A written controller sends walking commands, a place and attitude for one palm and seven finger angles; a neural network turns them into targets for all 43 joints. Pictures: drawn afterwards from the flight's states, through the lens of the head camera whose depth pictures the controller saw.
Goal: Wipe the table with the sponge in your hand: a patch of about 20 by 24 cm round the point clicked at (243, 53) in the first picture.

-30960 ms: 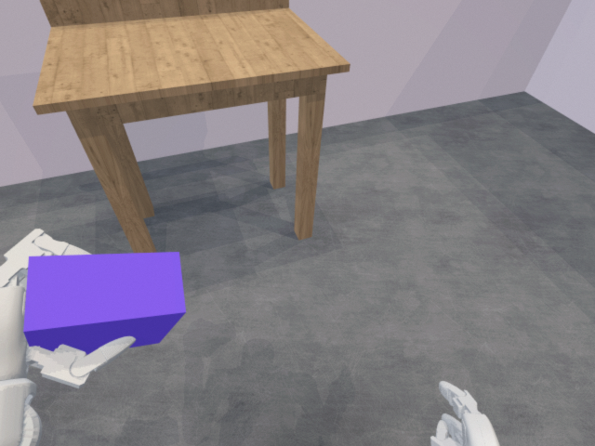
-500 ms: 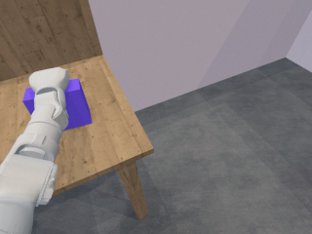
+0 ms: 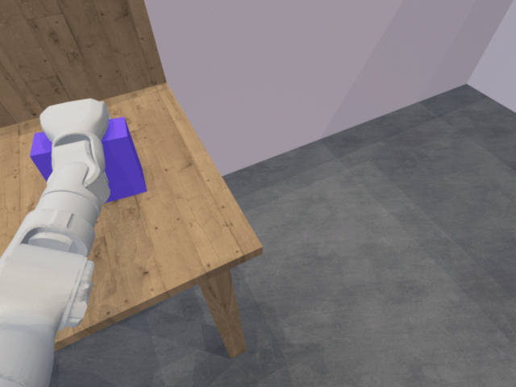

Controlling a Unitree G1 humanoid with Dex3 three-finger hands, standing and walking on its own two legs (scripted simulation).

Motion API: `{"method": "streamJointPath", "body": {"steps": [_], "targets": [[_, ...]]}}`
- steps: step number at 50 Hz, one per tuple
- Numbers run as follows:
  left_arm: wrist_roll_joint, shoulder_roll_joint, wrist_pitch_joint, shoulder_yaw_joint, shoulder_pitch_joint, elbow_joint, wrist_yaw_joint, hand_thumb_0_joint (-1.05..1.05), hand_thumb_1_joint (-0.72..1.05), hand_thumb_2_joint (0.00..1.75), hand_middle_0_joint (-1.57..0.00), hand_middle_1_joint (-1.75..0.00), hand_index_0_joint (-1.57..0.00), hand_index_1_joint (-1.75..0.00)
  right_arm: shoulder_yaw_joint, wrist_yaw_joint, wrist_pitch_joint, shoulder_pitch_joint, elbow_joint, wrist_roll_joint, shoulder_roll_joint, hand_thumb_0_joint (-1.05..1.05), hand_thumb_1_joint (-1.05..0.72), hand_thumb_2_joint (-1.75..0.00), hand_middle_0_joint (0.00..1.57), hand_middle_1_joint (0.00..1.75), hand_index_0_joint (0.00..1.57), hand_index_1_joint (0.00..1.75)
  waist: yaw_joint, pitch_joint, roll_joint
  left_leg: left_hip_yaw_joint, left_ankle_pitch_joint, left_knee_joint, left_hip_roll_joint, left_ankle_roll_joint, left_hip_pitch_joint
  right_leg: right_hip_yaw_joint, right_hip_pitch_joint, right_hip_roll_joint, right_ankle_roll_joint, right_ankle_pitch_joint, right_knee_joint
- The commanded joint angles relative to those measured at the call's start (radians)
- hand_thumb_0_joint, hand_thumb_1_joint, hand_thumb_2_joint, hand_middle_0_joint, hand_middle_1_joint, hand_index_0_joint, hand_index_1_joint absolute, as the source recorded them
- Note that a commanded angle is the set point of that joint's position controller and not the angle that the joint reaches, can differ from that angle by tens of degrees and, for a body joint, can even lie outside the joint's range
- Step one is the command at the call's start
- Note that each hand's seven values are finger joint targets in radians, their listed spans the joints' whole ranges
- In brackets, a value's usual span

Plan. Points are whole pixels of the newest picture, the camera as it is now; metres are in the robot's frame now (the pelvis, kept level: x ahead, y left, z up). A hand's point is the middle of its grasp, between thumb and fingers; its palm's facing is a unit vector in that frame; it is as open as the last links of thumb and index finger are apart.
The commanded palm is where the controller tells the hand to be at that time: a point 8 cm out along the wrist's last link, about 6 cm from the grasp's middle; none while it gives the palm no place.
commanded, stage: wipe back along the third lane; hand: left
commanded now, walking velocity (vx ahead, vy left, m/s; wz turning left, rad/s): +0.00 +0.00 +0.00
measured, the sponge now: (99, 174) +0.45 +0.28 +0.08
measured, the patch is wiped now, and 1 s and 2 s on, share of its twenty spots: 0.85 0.85 0.85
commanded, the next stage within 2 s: slide back across to the middle lane in 1.44 s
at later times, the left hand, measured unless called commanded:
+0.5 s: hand (88, 171) +0.41 +0.26 +0.13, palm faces +0.04 +0.01 -1.00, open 10.4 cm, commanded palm +0.37 +0.25 +0.15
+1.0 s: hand (93, 192) +0.37 +0.24 +0.13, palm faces +0.06 +0.01 -1.00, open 10.5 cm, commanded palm +0.32 +0.22 +0.15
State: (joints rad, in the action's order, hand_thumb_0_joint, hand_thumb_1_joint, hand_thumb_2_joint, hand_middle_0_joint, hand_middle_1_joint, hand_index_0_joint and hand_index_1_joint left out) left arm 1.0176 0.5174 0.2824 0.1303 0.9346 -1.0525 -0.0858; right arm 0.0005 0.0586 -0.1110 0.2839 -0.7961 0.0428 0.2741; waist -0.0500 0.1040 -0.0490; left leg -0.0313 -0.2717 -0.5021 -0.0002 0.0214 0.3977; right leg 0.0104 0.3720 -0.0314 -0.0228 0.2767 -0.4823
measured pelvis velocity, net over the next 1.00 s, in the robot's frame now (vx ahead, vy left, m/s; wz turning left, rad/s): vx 0.01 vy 0.00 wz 0.02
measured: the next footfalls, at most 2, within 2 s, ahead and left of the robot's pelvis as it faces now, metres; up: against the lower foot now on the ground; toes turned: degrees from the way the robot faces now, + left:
none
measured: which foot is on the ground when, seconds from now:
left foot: down 0.00-1.00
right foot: down 0.00-1.00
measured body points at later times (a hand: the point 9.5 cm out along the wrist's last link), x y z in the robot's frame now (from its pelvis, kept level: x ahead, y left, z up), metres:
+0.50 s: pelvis +0.02 +0.00 +0.00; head +0.02 -0.02 +0.45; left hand +0.40 +0.26 +0.18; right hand +0.21 -0.24 -0.11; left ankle -0.02 +0.11 -0.74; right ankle -0.03 -0.11 -0.74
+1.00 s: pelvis +0.01 +0.00 +0.00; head +0.01 -0.05 +0.45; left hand +0.36 +0.24 +0.18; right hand +0.21 -0.23 -0.12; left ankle -0.02 +0.11 -0.74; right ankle -0.03 -0.11 -0.74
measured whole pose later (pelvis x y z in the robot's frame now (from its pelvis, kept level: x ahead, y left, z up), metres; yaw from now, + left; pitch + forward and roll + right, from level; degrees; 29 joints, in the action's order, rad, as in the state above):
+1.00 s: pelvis +0.01 +0.00 +0.00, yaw +1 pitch +2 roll +1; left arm 0.97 0.41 0.59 0.26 0.43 -0.28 0.00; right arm -0.05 0.04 -0.14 0.08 -0.71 0.06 0.29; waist 0.07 0.08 -0.10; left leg -0.02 -0.29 -0.47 -0.02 0.02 0.21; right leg 0.00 0.20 -0.01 -0.03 0.33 -0.49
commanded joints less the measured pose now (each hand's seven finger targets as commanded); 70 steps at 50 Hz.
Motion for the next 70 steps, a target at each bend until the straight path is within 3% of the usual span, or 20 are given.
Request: {"method": "streamJointPath", "body": {"steps": [1, 12, 17, 22, 25, 30, 37, 39, 42, 44, 47, 49, 52, 56, 57, 59, 62, 64, 67, 70], "targets": [[-0.009, 0.112, 0.025, 0.012, 0.212, 0.114, -0.005, 0.00, 0.10, 1.30, -1.20, -1.60, -1.20, -1.60, 0.033, 0.007, 0.029, -0.053, 0.108, 0.007, 0.147, 0.00, -0.90, -0.90, 0.20, 0.30, 0.20, 0.30, 0.020, 0.229, 0.077, -0.005, 0.305, 0.045, -0.020, 0.018, -0.132, -0.022, -0.170, -0.014, -0.023, -0.348, 0.031], [-0.022, 0.097, 0.129, 0.016, 0.049, 0.331, 0.062, 0.00, 0.10, 1.30, -1.20, -1.60, -1.20, -1.60, 0.023, 0.005, 0.008, -0.169, 0.157, 0.012, 0.150, 0.00, -0.90, -0.90, 0.20, 0.30, 0.20, 0.30, 0.069, 0.256, 0.049, -0.006, 0.419, 0.058, -0.026, 0.014, -0.206, -0.017, -0.247, -0.009, -0.037, -0.443, 0.031], [-0.044, 0.009, 0.164, 0.063, -0.065, 0.492, 0.079, 0.00, 0.10, 1.30, -1.20, -1.60, -1.20, -1.60, 0.018, -0.008, 0.008, -0.226, 0.200, 0.018, 0.142, 0.00, -0.90, -0.90, 0.20, 0.30, 0.20, 0.30, 0.081, 0.243, 0.061, -0.001, 0.523, 0.040, -0.024, 0.012, -0.244, -0.024, -0.248, -0.009, -0.035, -0.501, 0.017], [-0.055, -0.026, 0.236, 0.093, -0.088, 0.588, 0.083, 0.00, 0.10, 1.30, -1.20, -1.60, -1.20, -1.60, 0.006, -0.011, 0.006, -0.289, 0.216, 0.023, 0.137, 0.00, -0.90, -0.90, 0.20, 0.30, 0.20, 0.30, 0.083, 0.206, 0.068, -0.003, 0.475, 0.043, -0.031, 0.010, -0.246, -0.026, -0.242, -0.008, -0.037, -0.471, 0.017], [-0.054, 0.014, 0.264, 0.067, -0.103, 0.582, 0.091, 0.00, 0.10, 1.30, -1.20, -1.60, -1.20, -1.60, -0.004, -0.002, 0.010, -0.308, 0.212, 0.020, 0.136, 0.00, -0.90, -0.90, 0.20, 0.30, 0.20, 0.30, 0.090, 0.193, 0.110, -0.007, 0.427, 0.043, -0.039, 0.011, -0.230, -0.025, -0.254, -0.004, -0.034, -0.470, 0.015], [-0.057, -0.035, 0.258, 0.102, -0.156, 0.647, 0.114, 0.00, 0.10, 1.30, -1.20, -1.60, -1.20, -1.60, -0.012, -0.004, 0.014, -0.328, 0.231, 0.019, 0.125, 0.00, -0.90, -0.90, 0.20, 0.30, 0.20, 0.30, 0.095, 0.212, 0.095, -0.005, 0.476, 0.029, -0.040, 0.009, -0.248, -0.018, -0.271, 0.001, -0.034, -0.527, -0.004], [-0.061, 0.003, 0.270, 0.064, -0.220, 0.711, 0.119, 0.00, 0.10, 1.30, -1.20, -1.60, -1.20, -1.60, -0.019, -0.002, 0.015, -0.357, 0.242, 0.015, 0.128, 0.00, -0.90, -0.90, 0.20, 0.30, 0.20, 0.30, 0.111, 0.186, 0.097, -0.004, 0.423, 0.046, -0.041, 0.004, -0.229, -0.007, -0.285, 0.002, -0.035, -0.487, 0.007], [-0.066, -0.057, 0.273, 0.112, -0.224, 0.740, 0.120, 0.00, 0.10, 1.30, -1.20, -1.60, -1.20, -1.60, -0.021, -0.007, 0.019, -0.359, 0.244, 0.019, 0.119, 0.00, -0.90, -0.90, 0.20, 0.30, 0.20, 0.30, 0.101, 0.181, 0.098, -0.003, 0.424, 0.042, -0.041, 0.008, -0.236, -0.017, -0.276, 0.002, -0.033, -0.483, 0.003], [-0.079, -0.017, 0.283, 0.061, -0.312, 0.791, 0.117, 0.00, 0.10, 1.30, -1.20, -1.60, -1.20, -1.60, -0.018, -0.012, 0.023, -0.375, 0.255, 0.015, 0.124, 0.00, -0.90, -0.90, 0.20, 0.30, 0.20, 0.30, 0.126, 0.203, 0.091, -0.004, 0.431, 0.042, -0.044, 0.007, -0.237, 0.000, -0.313, 0.000, -0.035, -0.508, 0.002], [-0.086, -0.079, 0.289, 0.117, -0.307, 0.817, 0.119, 0.00, 0.10, 1.30, -1.20, -1.60, -1.20, -1.60, -0.022, -0.013, 0.026, -0.385, 0.254, 0.021, 0.117, 0.00, -0.90, -0.90, 0.20, 0.30, 0.20, 0.30, 0.109, 0.171, 0.122, -0.006, 0.402, 0.044, -0.045, 0.011, -0.227, -0.009, -0.296, 0.001, -0.027, -0.490, 0.005], [-0.090, -0.039, 0.309, 0.074, -0.361, 0.844, 0.114, 0.00, 0.10, 1.30, -1.20, -1.60, -1.20, -1.60, -0.020, -0.018, 0.027, -0.394, 0.253, 0.019, 0.124, 0.00, -0.90, -0.90, 0.20, 0.30, 0.20, 0.30, 0.129, 0.171, 0.110, -0.001, 0.389, 0.054, -0.044, 0.008, -0.226, -0.004, -0.304, -0.003, -0.032, -0.461, 0.008], [-0.104, -0.101, 0.316, 0.123, -0.374, 0.884, 0.113, 0.00, 0.10, 1.30, -1.20, -1.60, -1.20, -1.60, -0.022, -0.022, 0.031, -0.406, 0.258, 0.023, 0.113, 0.00, -0.90, -0.90, 0.20, 0.30, 0.20, 0.30, 0.122, 0.159, 0.125, -0.004, 0.381, 0.051, -0.045, 0.015, -0.230, -0.011, -0.302, -0.001, -0.027, -0.466, 0.008], [-0.105, -0.050, 0.334, 0.078, -0.414, 0.908, 0.111, 0.00, 0.10, 1.30, -1.20, -1.60, -1.20, -1.60, -0.020, -0.024, 0.031, -0.418, 0.255, 0.021, 0.122, 0.00, -0.90, -0.90, 0.20, 0.30, 0.20, 0.30, 0.133, 0.154, 0.135, -0.004, 0.362, 0.058, -0.045, 0.012, -0.225, 0.003, -0.311, -0.004, -0.028, -0.452, 0.011], [-0.115, -0.083, 0.355, 0.107, -0.421, 0.930, 0.110, 0.00, 0.10, 1.30, -1.20, -1.60, -1.20, -1.60, -0.028, -0.025, 0.034, -0.442, 0.256, 0.025, 0.111, 0.00, -0.90, -0.90, 0.20, 0.30, 0.20, 0.30, 0.130, 0.117, 0.136, -0.010, 0.321, 0.063, -0.048, 0.015, -0.219, -0.004, -0.292, -0.004, -0.021, -0.413, 0.020], [-0.109, -0.040, 0.360, 0.072, -0.423, 0.932, 0.105, 0.00, 0.10, 1.30, -1.20, -1.60, -1.20, -1.60, -0.027, -0.024, 0.030, -0.438, 0.251, 0.022, 0.120, 0.00, -0.90, -0.90, 0.20, 0.30, 0.20, 0.30, 0.136, 0.129, 0.119, -0.005, 0.313, 0.071, -0.046, 0.010, -0.219, 0.006, -0.300, -0.006, -0.027, -0.390, 0.020], [-0.116, -0.100, 0.365, 0.111, -0.461, 0.941, 0.105, 0.00, 0.10, 1.30, -1.20, -1.60, -1.20, -1.60, -0.031, -0.028, 0.034, -0.449, 0.260, 0.027, 0.105, 0.00, -0.90, -0.90, 0.20, 0.30, 0.20, 0.30, 0.136, 0.120, 0.148, -0.007, 0.320, 0.068, -0.045, 0.013, -0.220, -0.006, -0.300, -0.006, -0.022, -0.397, 0.017], [-0.111, -0.081, 0.377, 0.101, -0.471, 0.975, 0.103, 0.00, 0.10, 1.30, -1.20, -1.60, -1.20, -1.60, -0.030, -0.032, 0.030, -0.463, 0.262, 0.023, 0.109, 0.00, -0.90, -0.90, 0.20, 0.30, 0.20, 0.30, 0.141, 0.121, 0.117, -0.008, 0.309, 0.072, -0.048, 0.011, -0.227, 0.008, -0.303, -0.008, -0.026, -0.384, 0.023], [-0.115, -0.124, 0.381, 0.133, -0.483, 0.989, 0.104, 0.00, 0.10, 1.30, -1.20, -1.60, -1.20, -1.60, -0.035, -0.037, 0.033, -0.470, 0.267, 0.027, 0.099, 0.00, -0.90, -0.90, 0.20, 0.30, 0.20, 0.30, 0.137, 0.110, 0.134, -0.006, 0.315, 0.072, -0.047, 0.012, -0.224, -0.002, -0.302, -0.008, -0.024, -0.395, 0.021], [-0.106, -0.076, 0.390, 0.099, -0.504, 1.014, 0.101, 0.00, 0.10, 1.30, -1.20, -1.60, -1.20, -1.60, -0.036, -0.037, 0.027, -0.479, 0.267, 0.023, 0.106, 0.00, -0.90, -0.90, 0.20, 0.30, 0.20, 0.30, 0.145, 0.130, 0.113, -0.006, 0.313, 0.077, -0.048, 0.008, -0.230, 0.021, -0.317, -0.012, -0.028, -0.391, 0.021], [-0.106, -0.167, 0.397, 0.178, -0.532, 1.053, 0.107, 0.00, 0.10, 1.30, -1.20, -1.60, -1.20, -1.60, -0.038, -0.051, 0.028, -0.492, 0.277, 0.029, 0.090, 0.00, -0.90, -0.90, 0.20, 0.30, 0.20, 0.30, 0.136, 0.105, 0.115, -0.006, 0.325, 0.073, -0.048, 0.011, -0.241, 0.007, -0.299, -0.013, -0.025, -0.398, 0.023]]}}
